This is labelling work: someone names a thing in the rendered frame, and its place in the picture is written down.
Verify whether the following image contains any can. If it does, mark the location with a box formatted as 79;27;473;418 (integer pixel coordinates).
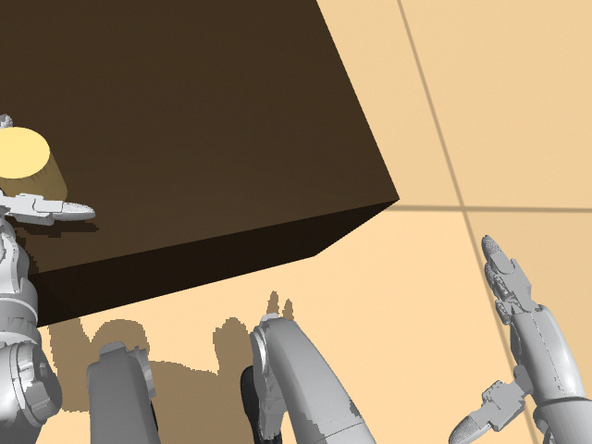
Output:
0;127;68;202

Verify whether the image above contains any right robot hand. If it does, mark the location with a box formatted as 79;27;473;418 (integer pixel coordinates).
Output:
449;235;586;444

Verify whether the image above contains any right robot arm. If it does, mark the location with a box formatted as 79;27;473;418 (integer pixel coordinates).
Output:
533;397;592;444

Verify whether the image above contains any left robot hand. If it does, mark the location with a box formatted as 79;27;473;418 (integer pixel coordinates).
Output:
0;114;95;226

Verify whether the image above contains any left robot arm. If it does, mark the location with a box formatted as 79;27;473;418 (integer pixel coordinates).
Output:
0;217;62;444

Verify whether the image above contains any right robot foot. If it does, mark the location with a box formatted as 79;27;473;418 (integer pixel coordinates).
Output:
240;365;282;444

